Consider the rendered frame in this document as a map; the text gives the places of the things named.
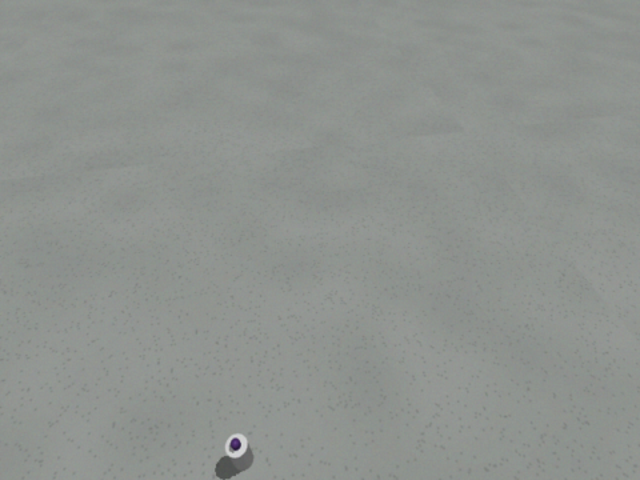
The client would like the bottle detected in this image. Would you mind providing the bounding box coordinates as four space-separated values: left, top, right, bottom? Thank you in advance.
225 434 254 471

